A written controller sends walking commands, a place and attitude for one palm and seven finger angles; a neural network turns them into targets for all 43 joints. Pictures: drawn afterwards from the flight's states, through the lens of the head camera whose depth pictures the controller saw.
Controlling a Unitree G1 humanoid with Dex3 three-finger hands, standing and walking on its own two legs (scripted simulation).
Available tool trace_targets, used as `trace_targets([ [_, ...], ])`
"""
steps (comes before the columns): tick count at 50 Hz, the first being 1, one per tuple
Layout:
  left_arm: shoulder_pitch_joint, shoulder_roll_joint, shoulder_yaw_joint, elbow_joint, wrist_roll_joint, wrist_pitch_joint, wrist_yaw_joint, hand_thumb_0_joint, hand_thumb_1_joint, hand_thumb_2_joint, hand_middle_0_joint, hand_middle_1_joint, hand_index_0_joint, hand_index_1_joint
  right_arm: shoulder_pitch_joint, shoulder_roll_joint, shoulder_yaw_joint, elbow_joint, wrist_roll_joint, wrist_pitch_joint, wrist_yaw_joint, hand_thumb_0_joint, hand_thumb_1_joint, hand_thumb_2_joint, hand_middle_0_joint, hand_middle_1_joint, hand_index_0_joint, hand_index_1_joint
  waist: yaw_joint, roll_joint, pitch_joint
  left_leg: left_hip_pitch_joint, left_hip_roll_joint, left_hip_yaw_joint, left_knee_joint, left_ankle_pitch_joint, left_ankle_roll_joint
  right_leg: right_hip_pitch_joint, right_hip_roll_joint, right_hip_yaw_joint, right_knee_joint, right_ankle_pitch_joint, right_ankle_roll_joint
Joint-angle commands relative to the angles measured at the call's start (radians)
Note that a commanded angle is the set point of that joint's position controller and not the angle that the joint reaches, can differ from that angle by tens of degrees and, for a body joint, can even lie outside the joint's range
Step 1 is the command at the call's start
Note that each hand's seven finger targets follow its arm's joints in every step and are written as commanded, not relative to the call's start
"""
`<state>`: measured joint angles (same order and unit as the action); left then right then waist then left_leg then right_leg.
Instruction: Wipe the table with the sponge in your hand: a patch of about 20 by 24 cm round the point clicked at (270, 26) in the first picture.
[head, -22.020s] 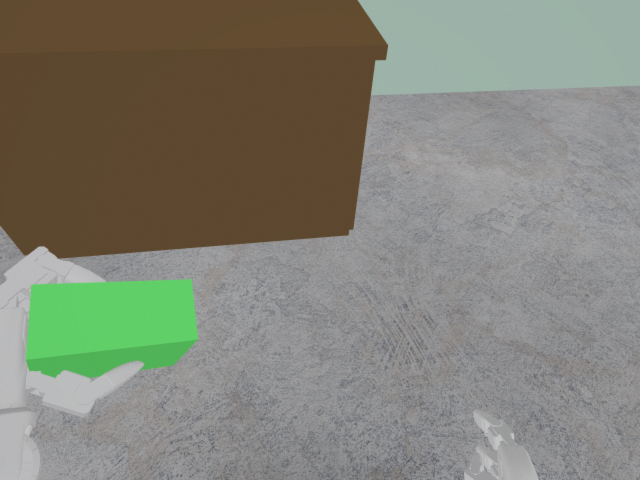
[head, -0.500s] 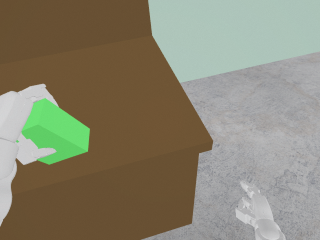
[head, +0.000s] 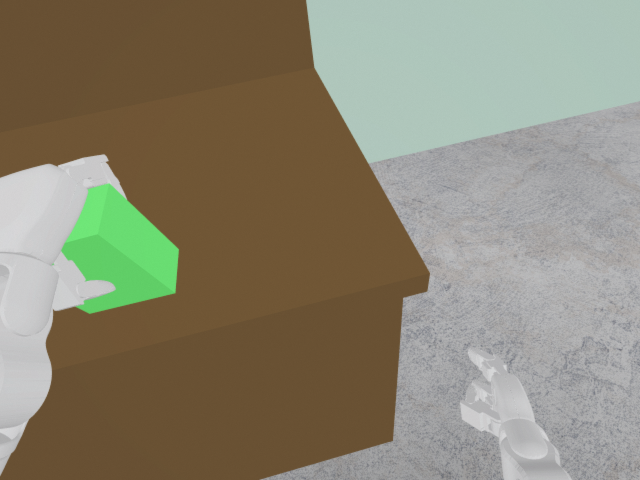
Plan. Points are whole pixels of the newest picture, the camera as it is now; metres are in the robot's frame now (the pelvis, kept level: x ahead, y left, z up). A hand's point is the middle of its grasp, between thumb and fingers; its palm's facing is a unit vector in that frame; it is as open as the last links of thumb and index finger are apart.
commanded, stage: turn the palm down, sponge in hand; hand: left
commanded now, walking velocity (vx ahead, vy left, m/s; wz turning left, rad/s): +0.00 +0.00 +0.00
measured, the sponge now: (111, 264) +0.25 +0.28 +0.18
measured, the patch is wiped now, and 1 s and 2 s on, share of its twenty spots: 0.00 0.00 0.00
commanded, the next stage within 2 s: move the sponge above the wiping area in 0.38 s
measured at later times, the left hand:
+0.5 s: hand (99, 244) +0.24 +0.26 +0.23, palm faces +0.29 -0.06 -0.96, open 10.2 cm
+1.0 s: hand (94, 243) +0.25 +0.28 +0.22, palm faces +0.20 -0.01 -0.98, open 10.2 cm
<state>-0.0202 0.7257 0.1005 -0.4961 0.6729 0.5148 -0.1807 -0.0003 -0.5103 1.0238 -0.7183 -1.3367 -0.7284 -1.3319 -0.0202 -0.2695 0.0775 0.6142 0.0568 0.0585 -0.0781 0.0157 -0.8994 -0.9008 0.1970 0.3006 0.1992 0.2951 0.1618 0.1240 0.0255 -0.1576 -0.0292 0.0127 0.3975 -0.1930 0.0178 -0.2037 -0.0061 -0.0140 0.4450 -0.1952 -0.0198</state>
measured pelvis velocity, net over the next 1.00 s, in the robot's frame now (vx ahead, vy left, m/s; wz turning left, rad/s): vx -0.01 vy -0.02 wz -0.01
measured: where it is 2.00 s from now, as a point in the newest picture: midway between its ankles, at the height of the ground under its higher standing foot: outside the picture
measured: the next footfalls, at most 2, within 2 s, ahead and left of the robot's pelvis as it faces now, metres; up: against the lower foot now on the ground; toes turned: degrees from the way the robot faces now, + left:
none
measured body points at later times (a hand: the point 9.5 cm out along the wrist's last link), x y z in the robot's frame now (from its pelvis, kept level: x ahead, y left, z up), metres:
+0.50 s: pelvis -0.01 -0.02 +0.00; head -0.02 -0.08 +0.44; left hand +0.22 +0.26 +0.28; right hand +0.26 -0.21 -0.08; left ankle +0.02 +0.11 -0.74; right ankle +0.03 -0.11 -0.74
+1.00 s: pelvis -0.01 -0.02 +0.00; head -0.02 -0.08 +0.44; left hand +0.24 +0.28 +0.27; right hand +0.25 -0.22 -0.09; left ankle +0.02 +0.11 -0.74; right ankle +0.03 -0.11 -0.74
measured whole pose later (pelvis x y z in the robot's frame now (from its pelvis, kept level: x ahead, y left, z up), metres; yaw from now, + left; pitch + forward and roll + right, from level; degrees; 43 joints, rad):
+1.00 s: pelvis -0.01 -0.02 +0.00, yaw +0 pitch -4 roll +1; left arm -0.06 0.73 0.09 -0.30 0.71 0.42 -0.17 0.00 -0.51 1.02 -0.72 -1.33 -0.73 -1.32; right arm 0.03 -0.29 0.04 0.64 0.06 0.03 -0.09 0.02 -0.90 -0.90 0.20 0.30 0.20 0.29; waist 0.14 0.13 0.02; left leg -0.16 -0.01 0.01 0.44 -0.21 -0.01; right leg -0.21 0.01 -0.01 0.50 -0.22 -0.04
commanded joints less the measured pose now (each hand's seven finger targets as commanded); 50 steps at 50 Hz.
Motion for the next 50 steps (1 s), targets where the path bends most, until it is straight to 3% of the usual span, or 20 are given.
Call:
trace_targets([
  [1, -0.257, 0.28, 0.202, -0.141, 0.053, -0.038, 0.071, 0.0, 0.1, 1.3, -1.2, -1.6, -1.2, -1.6, -0.221, -0.09, -0.041, -0.176, -0.005, -0.06, -0.006, 0.0, -0.9, -0.9, 0.2, 0.3, 0.2, 0.3, -0.003, -0.051, -0.266, 0.013, 0.006, -0.043, -0.046, 0.173, 0.007, 0.153, 0.0, 0.081, -0.048, 0.086, -0.037],
  [14, -0.261, 0.261, 0.205, -0.122, 0.034, -0.056, 0.09, 0.0, 0.1, 1.3, -1.2, -1.6, -1.2, -1.6, -0.271, -0.079, -0.04, -0.184, 0.01, -0.079, -0.006, 0.0, -0.9, -0.9, 0.2, 0.3, 0.2, 0.3, 0.005, -0.029, -0.216, -0.003, 0.0, -0.041, -0.035, 0.096, 0.004, 0.111, 0.003, 0.137, -0.066, -0.005, -0.042],
  [15, -0.263, 0.24, 0.18, -0.109, 0.031, -0.061, 0.093, 0.0, 0.1, 1.3, -1.2, -1.6, -1.2, -1.6, -0.222, -0.088, -0.048, -0.176, 0.0, -0.076, -0.008, 0.0, -0.9, -0.9, 0.2, 0.3, 0.2, 0.3, -0.007, -0.052, -0.219, -0.012, 0.008, -0.031, -0.033, 0.096, 0.006, 0.12, -0.012, 0.103, -0.059, 0.004, -0.032],
  [18, -0.253, 0.271, 0.204, -0.121, 0.038, -0.071, 0.093, 0.0, 0.1, 1.3, -1.2, -1.6, -1.2, -1.6, -0.213, -0.093, -0.056, -0.181, -0.002, -0.068, -0.009, 0.0, -0.9, -0.9, 0.2, 0.3, 0.2, 0.3, -0.003, -0.065, -0.226, -0.009, 0.004, -0.035, -0.034, 0.096, 0.007, 0.124, -0.013, 0.107, -0.055, 0.013, -0.028],
  [19, -0.269, 0.272, 0.215, -0.119, 0.035, -0.065, 0.097, 0.0, 0.1, 1.3, -1.2, -1.6, -1.2, -1.6, -0.263, -0.081, -0.042, -0.188, 0.009, -0.081, -0.006, 0.0, -0.9, -0.9, 0.2, 0.3, 0.2, 0.3, 0.006, -0.023, -0.208, -0.009, -0.001, -0.04, -0.036, 0.079, 0.006, 0.104, 0.002, 0.138, -0.067, -0.028, -0.041],
  [21, -0.261, 0.257, 0.195, -0.098, 0.034, -0.073, 0.099, 0.0, 0.1, 1.3, -1.2, -1.6, -1.2, -1.6, -0.207, -0.091, -0.053, -0.174, 0.001, -0.074, -0.007, 0.0, -0.9, -0.9, 0.2, 0.3, 0.2, 0.3, -0.008, -0.049, -0.205, -0.012, 0.006, -0.037, -0.04, 0.08, 0.006, 0.112, -0.008, 0.103, -0.062, -0.014, -0.031],
  [24, -0.277, 0.267, 0.209, -0.096, 0.036, -0.075, 0.101, 0.0, 0.1, 1.3, -1.2, -1.6, -1.2, -1.6, -0.249, -0.081, -0.046, -0.184, 0.009, -0.082, -0.008, 0.0, -0.9, -0.9, 0.2, 0.3, 0.2, 0.3, 0.002, -0.036, -0.191, -0.011, 0.0, -0.039, -0.039, 0.045, 0.005, 0.087, 0.001, 0.139, -0.077, -0.072, -0.039],
  [25, -0.294, 0.248, 0.178, -0.06, 0.038, -0.078, 0.102, 0.0, 0.1, 1.3, -1.2, -1.6, -1.2, -1.6, -0.208, -0.094, -0.051, -0.174, 0.001, -0.077, -0.01, 0.0, -0.9, -0.9, 0.2, 0.3, 0.2, 0.3, -0.012, -0.066, -0.187, -0.021, 0.007, -0.033, -0.039, 0.042, 0.006, 0.09, -0.009, 0.105, -0.072, -0.066, -0.032],
  [29, -0.312, 0.264, 0.187, -0.006, 0.046, -0.08, 0.097, 0.0, 0.1, 1.3, -1.2, -1.6, -1.2, -1.6, -0.236, -0.09, -0.047, -0.177, 0.012, -0.084, -0.013, 0.0, -0.9, -0.9, 0.2, 0.3, 0.2, 0.3, -0.008, -0.057, -0.176, -0.023, -0.002, -0.036, -0.036, 0.01, 0.006, 0.071, -0.003, 0.147, -0.087, -0.111, -0.038],
  [31, -0.326, 0.272, 0.174, 0.047, 0.054, -0.086, 0.093, 0.0, 0.1, 1.3, -1.2, -1.6, -1.2, -1.6, -0.187, -0.104, -0.058, -0.161, 0.004, -0.079, -0.018, 0.0, -0.9, -0.9, 0.2, 0.3, 0.2, 0.3, -0.022, -0.098, -0.189, -0.028, 0.003, -0.032, -0.029, 0.019, 0.008, 0.089, -0.014, 0.128, -0.079, -0.087, -0.029],
  [33, -0.321, 0.303, 0.196, 0.03, 0.059, -0.087, 0.085, 0.0, 0.1, 1.3, -1.2, -1.6, -1.2, -1.6, -0.195, -0.105, -0.06, -0.167, 0.001, -0.074, -0.018, 0.0, -0.9, -0.9, 0.2, 0.3, 0.2, 0.3, -0.01, -0.079, -0.21, -0.031, -0.002, -0.034, -0.024, 0.04, 0.008, 0.11, -0.02, 0.129, -0.065, -0.053, -0.03],
  [34, -0.356, 0.303, 0.194, 0.017, 0.065, -0.084, 0.083, 0.0, 0.1, 1.3, -1.2, -1.6, -1.2, -1.6, -0.244, -0.096, -0.046, -0.173, 0.011, -0.085, -0.014, 0.0, -0.9, -0.9, 0.2, 0.3, 0.2, 0.3, -0.006, -0.018, -0.207, -0.023, -0.008, -0.038, -0.027, 0.036, 0.006, 0.095, -0.006, 0.152, -0.071, -0.077, -0.043],
  [36, -0.352, 0.276, 0.162, 0.033, 0.065, -0.091, 0.076, 0.0, 0.1, 1.3, -1.2, -1.6, -1.2, -1.6, -0.198, -0.099, -0.057, -0.163, 0.004, -0.087, -0.018, 0.0, -0.9, -0.9, 0.2, 0.3, 0.2, 0.3, -0.019, -0.055, -0.222, -0.018, -0.004, -0.033, -0.026, 0.046, 0.009, 0.11, -0.016, 0.116, -0.063, -0.048, -0.03],
  [39, -0.362, 0.289, 0.176, 0.001, 0.076, -0.096, 0.068, 0.0, 0.1, 1.3, -1.2, -1.6, -1.2, -1.6, -0.241, -0.089, -0.048, -0.172, 0.009, -0.1, -0.017, 0.0, -0.9, -0.9, 0.2, 0.3, 0.2, 0.3, -0.007, -0.018, -0.232, -0.009, -0.008, -0.044, -0.022, 0.065, 0.009, 0.108, -0.006, 0.143, -0.055, -0.03, -0.044],
  [42, -0.284, 0.325, 0.222, 0.015, 0.077, -0.097, 0.065, 0.0, 0.1, 1.3, -1.2, -1.6, -1.2, -1.6, -0.18, -0.103, -0.066, -0.161, -0.005, -0.089, -0.017, 0.0, -0.9, -0.9, 0.2, 0.3, 0.2, 0.3, -0.003, -0.078, -0.259, -0.016, -0.001, -0.036, -0.008, 0.114, 0.013, 0.15, -0.021, 0.123, -0.033, 0.063, -0.034],
  [43, -0.296, 0.321, 0.215, 0.017, 0.077, -0.096, 0.063, 0.0, 0.1, 1.3, -1.2, -1.6, -1.2, -1.6, -0.183, -0.1, -0.063, -0.16, -0.002, -0.084, -0.016, 0.0, -0.9, -0.9, 0.2, 0.3, 0.2, 0.3, -0.009, -0.083, -0.231, -0.022, -0.002, -0.036, -0.011, 0.107, 0.011, 0.132, -0.019, 0.12, -0.04, 0.054, -0.03],
  [44, -0.327, 0.312, 0.211, 0.024, 0.074, -0.093, 0.063, 0.0, 0.1, 1.3, -1.2, -1.6, -1.2, -1.6, -0.224, -0.094, -0.051, -0.164, 0.008, -0.093, -0.014, 0.0, -0.9, -0.9, 0.2, 0.3, 0.2, 0.3, -0.008, -0.029, -0.205, -0.02, -0.007, -0.043, -0.018, 0.087, 0.008, 0.103, -0.005, 0.144, -0.054, 0.009, -0.043],
  [47, -0.31, 0.317, 0.21, 0.07, 0.075, -0.101, 0.063, 0.0, 0.1, 1.3, -1.2, -1.6, -1.2, -1.6, -0.168, -0.109, -0.068, -0.151, -0.001, -0.083, -0.017, 0.0, -0.9, -0.9, 0.2, 0.3, 0.2, 0.3, -0.013, -0.086, -0.217, -0.021, 0.002, -0.037, -0.018, 0.089, 0.011, 0.117, -0.015, 0.11, -0.048, 0.032, -0.03],
  [49, -0.345, 0.304, 0.197, 0.052, 0.074, -0.1, 0.063, 0.0, 0.1, 1.3, -1.2, -1.6, -1.2, -1.6, -0.22, -0.095, -0.053, -0.163, 0.011, -0.095, -0.017, 0.0, -0.9, -0.9, 0.2, 0.3, 0.2, 0.3, -0.01, -0.017, -0.206, -0.016, -0.005, -0.043, -0.022, 0.077, 0.008, 0.098, -0.005, 0.132, -0.055, -0.001, -0.041],
  [50, -0.343, 0.299, 0.187, 0.093, 0.075, -0.101, 0.064, 0.0, 0.1, 1.3, -1.2, -1.6, -1.2, -1.6, -0.17, -0.109, -0.063, -0.146, -0.001, -0.092, -0.02, 0.0, -0.9, -0.9, 0.2, 0.3, 0.2, 0.3, -0.02, -0.064, -0.214, -0.023, 0.005, -0.036, -0.018, 0.084, 0.008, 0.11, -0.016, 0.099, -0.048, 0.02, -0.034],
])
